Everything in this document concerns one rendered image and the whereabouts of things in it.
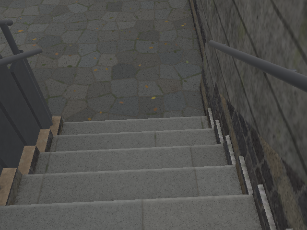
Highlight stairs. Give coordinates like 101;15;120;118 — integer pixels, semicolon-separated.
0;116;262;230

